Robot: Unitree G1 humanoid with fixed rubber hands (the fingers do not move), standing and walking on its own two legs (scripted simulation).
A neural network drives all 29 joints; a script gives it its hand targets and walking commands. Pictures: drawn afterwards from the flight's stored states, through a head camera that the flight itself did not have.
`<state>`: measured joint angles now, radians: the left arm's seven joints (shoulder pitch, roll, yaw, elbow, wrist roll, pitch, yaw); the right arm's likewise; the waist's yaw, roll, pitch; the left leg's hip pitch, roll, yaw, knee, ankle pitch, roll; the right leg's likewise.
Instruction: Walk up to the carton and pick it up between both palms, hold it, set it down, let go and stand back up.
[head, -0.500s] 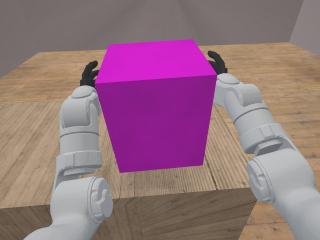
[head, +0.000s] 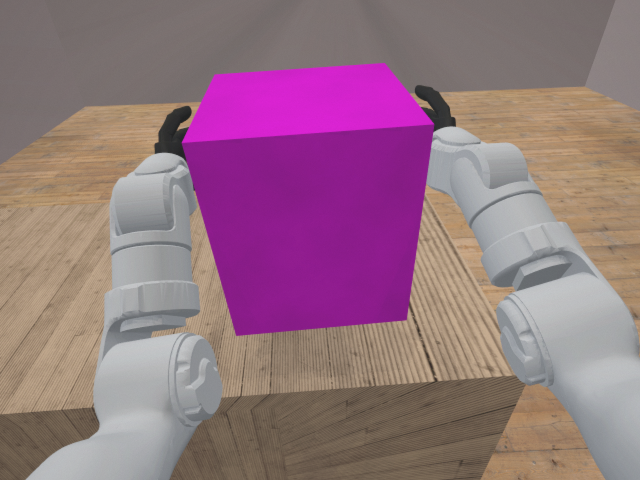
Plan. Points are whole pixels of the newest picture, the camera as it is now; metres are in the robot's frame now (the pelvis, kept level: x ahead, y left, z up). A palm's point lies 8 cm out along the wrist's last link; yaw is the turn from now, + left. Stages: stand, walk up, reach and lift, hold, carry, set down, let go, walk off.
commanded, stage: hold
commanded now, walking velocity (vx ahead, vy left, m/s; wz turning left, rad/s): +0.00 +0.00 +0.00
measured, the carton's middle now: (311, 198) +0.39 +0.00 +0.24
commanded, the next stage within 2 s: none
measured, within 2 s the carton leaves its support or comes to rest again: neither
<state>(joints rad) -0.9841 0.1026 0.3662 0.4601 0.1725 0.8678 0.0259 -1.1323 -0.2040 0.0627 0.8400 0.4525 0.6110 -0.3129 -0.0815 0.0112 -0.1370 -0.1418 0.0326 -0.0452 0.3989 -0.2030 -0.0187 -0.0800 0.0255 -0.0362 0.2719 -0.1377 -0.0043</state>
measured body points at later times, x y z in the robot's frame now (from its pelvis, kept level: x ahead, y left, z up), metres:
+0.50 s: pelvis +0.00 -0.01 +0.00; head -0.09 +0.00 +0.44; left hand +0.39 +0.16 +0.31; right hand +0.39 -0.15 +0.31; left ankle +0.01 +0.13 -0.75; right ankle +0.01 -0.12 -0.75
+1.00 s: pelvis +0.00 -0.01 +0.00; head -0.08 +0.00 +0.44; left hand +0.39 +0.16 +0.31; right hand +0.40 -0.15 +0.32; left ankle +0.01 +0.13 -0.75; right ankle +0.01 -0.12 -0.75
